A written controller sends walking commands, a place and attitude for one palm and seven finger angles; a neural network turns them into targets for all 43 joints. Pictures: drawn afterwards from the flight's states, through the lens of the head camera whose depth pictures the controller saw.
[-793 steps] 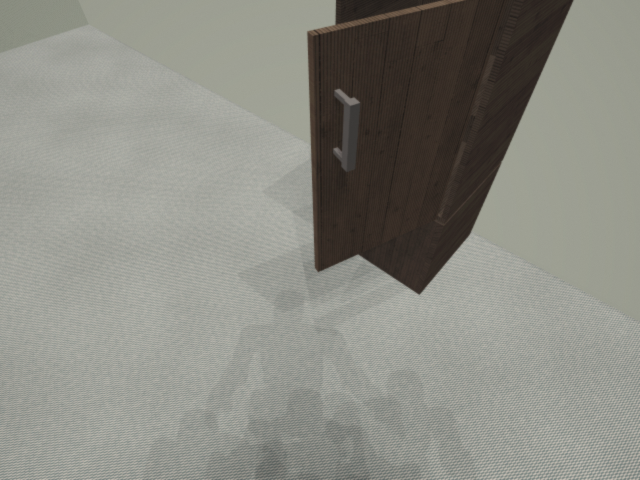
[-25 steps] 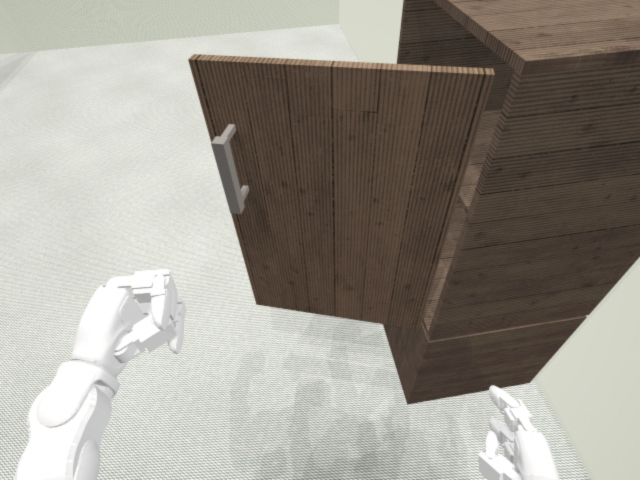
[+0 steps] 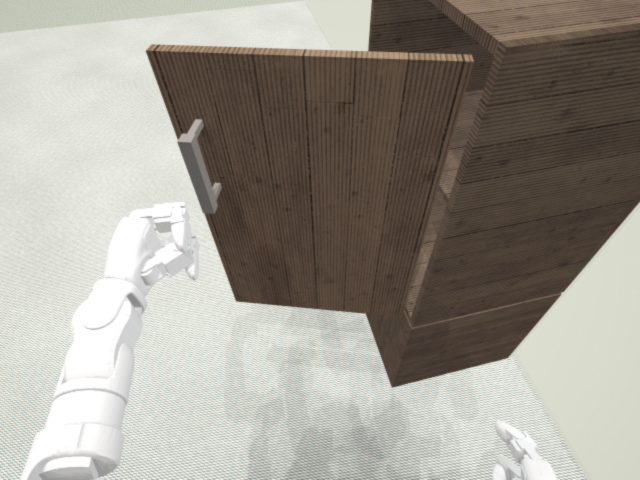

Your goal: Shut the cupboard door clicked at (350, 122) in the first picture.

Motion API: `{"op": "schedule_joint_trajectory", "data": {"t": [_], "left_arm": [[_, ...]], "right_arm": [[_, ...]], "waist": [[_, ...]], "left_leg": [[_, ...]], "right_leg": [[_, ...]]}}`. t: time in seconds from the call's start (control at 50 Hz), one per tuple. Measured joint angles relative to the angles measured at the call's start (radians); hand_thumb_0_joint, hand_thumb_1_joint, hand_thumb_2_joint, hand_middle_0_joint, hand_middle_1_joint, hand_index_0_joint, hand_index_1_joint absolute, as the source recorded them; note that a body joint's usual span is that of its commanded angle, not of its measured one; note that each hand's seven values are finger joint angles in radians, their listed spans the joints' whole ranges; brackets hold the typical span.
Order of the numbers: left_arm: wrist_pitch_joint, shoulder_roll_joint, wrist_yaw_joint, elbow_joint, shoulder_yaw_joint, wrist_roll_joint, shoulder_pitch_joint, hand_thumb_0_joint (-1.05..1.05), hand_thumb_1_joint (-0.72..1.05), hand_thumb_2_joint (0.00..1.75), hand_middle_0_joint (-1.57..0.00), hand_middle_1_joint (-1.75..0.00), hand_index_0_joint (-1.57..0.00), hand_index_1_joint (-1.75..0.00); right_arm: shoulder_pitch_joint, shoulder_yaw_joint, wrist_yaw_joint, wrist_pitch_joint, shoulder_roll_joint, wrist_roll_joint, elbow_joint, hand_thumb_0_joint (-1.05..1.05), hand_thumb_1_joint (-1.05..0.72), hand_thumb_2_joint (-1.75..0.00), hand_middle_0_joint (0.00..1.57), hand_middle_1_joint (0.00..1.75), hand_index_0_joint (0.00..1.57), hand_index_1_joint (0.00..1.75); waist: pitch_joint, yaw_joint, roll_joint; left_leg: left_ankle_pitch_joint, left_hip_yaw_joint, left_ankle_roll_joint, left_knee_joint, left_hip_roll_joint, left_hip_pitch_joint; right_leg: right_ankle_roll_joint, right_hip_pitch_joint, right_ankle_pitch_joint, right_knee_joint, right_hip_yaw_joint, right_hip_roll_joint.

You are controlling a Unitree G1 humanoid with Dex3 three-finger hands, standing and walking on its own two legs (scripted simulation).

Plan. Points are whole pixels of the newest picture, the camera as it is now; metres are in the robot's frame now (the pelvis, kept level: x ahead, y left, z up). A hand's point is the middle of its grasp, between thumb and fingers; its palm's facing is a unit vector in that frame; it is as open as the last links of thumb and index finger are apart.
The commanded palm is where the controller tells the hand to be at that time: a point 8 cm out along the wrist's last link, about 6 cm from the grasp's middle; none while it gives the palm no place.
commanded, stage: bring the fist close to the handle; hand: left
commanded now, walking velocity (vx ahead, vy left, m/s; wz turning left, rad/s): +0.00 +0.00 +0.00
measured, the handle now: (203, 168) +0.52 +0.19 +0.11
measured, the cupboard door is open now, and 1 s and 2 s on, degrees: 70 70 55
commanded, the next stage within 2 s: push the door shut along its arc in 0.70 s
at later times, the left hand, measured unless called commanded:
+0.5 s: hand (207, 204) +0.44 +0.17 +0.11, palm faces -0.07 -1.00 -0.02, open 3.1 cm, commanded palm +0.41 +0.22 +0.11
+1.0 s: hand (203, 205) +0.44 +0.17 +0.11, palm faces -0.10 -0.99 -0.01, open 3.1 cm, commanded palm +0.43 +0.22 +0.11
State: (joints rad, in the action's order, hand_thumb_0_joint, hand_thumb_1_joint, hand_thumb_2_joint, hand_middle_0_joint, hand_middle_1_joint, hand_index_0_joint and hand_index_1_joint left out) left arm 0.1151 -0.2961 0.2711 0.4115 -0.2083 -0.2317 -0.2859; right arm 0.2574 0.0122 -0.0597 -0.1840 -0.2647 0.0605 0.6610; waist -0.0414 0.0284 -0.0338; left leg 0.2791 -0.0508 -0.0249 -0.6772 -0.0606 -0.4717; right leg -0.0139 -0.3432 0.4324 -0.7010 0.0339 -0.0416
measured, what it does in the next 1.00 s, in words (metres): stands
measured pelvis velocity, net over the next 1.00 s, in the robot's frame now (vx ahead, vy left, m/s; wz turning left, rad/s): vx -0.01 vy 0.01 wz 0.00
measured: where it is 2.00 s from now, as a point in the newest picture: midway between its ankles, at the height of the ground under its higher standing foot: outside the picture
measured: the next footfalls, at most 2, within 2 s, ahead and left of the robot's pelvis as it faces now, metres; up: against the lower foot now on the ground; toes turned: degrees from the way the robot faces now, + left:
none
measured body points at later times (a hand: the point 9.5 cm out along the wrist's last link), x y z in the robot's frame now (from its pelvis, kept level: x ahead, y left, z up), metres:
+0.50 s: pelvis +0.00 +0.00 +0.00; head +0.05 -0.01 +0.44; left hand +0.44 +0.22 +0.11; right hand +0.06 -0.27 -0.12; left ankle +0.04 +0.14 -0.72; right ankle -0.05 -0.12 -0.72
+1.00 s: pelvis -0.01 +0.01 -0.01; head +0.04 +0.00 +0.44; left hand +0.44 +0.23 +0.11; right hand +0.09 -0.26 -0.12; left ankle +0.04 +0.14 -0.72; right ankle -0.05 -0.12 -0.72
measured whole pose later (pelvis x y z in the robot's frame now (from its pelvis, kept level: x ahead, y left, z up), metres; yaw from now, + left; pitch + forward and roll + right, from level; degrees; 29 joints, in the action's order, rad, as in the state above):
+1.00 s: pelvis -0.01 +0.01 -0.01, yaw +0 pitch +8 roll -1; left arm 0.23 -0.38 0.31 0.96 -0.26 -0.18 -0.73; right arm 0.28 0.01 -0.05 -0.05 -0.27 0.06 0.66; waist -0.05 0.08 -0.02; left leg 0.29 -0.04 -0.02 -0.75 -0.07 -0.60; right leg -0.02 -0.45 0.43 -0.75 0.04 -0.03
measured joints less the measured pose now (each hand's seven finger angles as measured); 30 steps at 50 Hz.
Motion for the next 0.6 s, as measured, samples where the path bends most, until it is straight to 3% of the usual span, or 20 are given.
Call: {"op": "schedule_joint_trajectory", "data": {"t": [0.36,0.46,0.6], "left_arm": [[0.078,-0.057,-0.01,0.435,-0.062,0.05,-0.365,0.02,0.9,0.9,-1.3,-1.5,-1.3,-1.5],[0.098,-0.07,0.006,0.444,-0.095,0.051,-0.35,0.02,0.9,0.9,-1.3,-1.5,-1.3,-1.5],[0.104,-0.056,0.005,0.383,-0.094,0.045,-0.283,0.02,0.9,0.9,-1.3,-1.5,-1.3,-1.5]], "right_arm": [[0.044,-0.012,0.016,0.088,-0.006,-0.011,0.032,0.01,-0.91,-0.9,0.2,0.3,0.2,0.3],[0.081,-0.025,0.025,0.117,-0.012,-0.012,0.018,0.01,-0.91,-0.9,0.2,0.3,0.2,0.3],[0.104,-0.035,0.024,0.14,-0.011,-0.006,0.01,0.01,-0.91,-0.9,0.2,0.3,0.2,0.3]], "waist": [[-0.007,0.047,0.01],[-0.02,0.059,0.006],[-0.02,0.056,0.004]], "left_leg": [[0.006,-0.001,-0.001,-0.028,-0.009,-0.079],[0.012,-0.015,0.0,-0.029,-0.015,-0.087],[0.019,-0.017,0.002,-0.031,-0.019,-0.08]], "right_leg": [[0.003,-0.081,0.004,-0.028,-0.005,0.008],[0.002,-0.096,0.004,-0.029,-0.019,0.012],[0.0,-0.086,0.003,-0.019,-0.022,0.016]]}}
